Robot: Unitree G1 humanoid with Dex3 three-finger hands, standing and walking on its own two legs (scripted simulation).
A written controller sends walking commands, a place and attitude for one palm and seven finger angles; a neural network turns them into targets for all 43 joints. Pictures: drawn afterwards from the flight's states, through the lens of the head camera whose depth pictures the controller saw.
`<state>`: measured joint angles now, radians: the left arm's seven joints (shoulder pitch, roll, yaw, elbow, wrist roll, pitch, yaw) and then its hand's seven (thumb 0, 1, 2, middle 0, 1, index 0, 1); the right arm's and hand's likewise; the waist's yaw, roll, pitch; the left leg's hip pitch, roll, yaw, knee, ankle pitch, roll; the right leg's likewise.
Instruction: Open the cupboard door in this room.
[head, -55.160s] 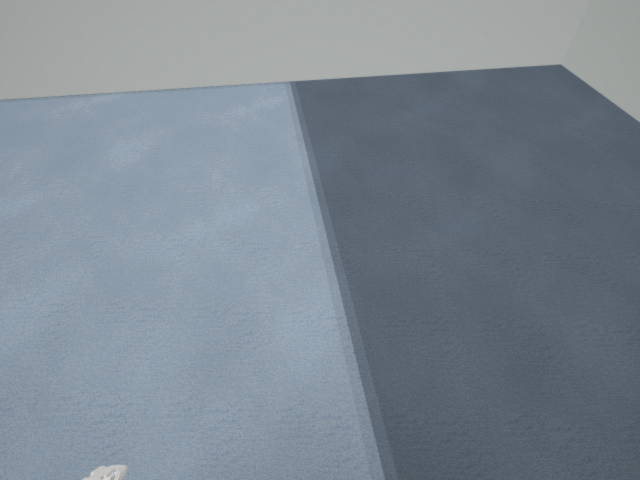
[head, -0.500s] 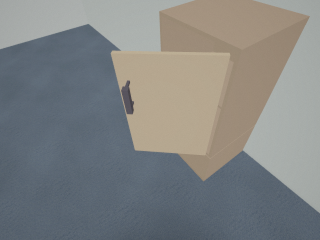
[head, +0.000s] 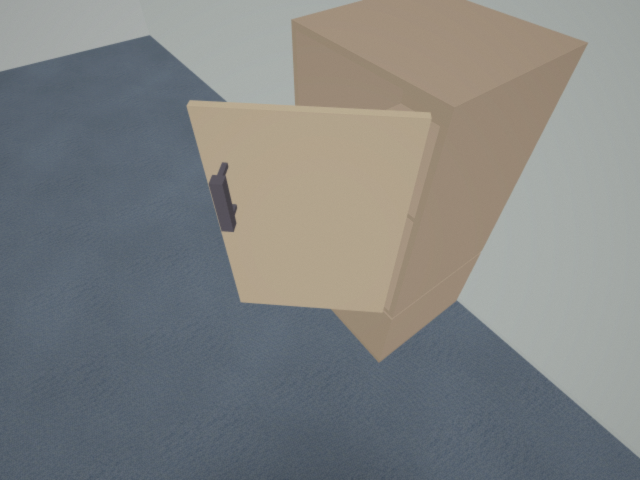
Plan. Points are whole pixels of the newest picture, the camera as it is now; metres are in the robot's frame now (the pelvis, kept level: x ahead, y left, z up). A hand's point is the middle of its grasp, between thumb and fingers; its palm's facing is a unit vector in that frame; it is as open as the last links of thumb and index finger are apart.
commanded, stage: come to a stop and stand still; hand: left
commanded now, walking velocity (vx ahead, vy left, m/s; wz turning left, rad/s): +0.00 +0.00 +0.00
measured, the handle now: (226, 197) +0.59 +0.21 -0.02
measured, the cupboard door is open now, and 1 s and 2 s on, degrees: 48 48 48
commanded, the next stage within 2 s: look again from close up in 0.26 s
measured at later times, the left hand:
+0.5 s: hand out of the picture +0.02 +0.18 -0.17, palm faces +0.01 -0.98 -0.21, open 7.4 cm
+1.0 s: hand out of the picture +0.02 +0.18 -0.17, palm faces +0.02 -0.98 -0.21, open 7.4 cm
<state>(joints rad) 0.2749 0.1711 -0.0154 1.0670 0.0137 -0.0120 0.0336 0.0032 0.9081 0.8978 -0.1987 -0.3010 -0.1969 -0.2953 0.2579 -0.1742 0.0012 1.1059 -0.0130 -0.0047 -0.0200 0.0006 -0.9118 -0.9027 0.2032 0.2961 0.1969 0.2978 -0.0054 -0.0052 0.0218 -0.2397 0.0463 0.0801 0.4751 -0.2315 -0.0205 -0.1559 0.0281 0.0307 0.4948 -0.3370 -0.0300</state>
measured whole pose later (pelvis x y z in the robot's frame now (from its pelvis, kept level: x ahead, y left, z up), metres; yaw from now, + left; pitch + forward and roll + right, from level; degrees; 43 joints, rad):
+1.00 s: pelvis +0.02 +0.00 +0.00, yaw +0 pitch +0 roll +1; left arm 0.29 0.16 -0.01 1.10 0.02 -0.02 0.04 0.00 0.90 0.90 -0.20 -0.30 -0.20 -0.30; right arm 0.23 -0.16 0.00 1.13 -0.01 -0.01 -0.03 0.00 -0.91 -0.90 0.20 0.30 0.20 0.30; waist 0.01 -0.01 0.02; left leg -0.21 0.05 0.08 0.46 -0.25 -0.02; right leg -0.10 0.03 0.03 0.43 -0.33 -0.03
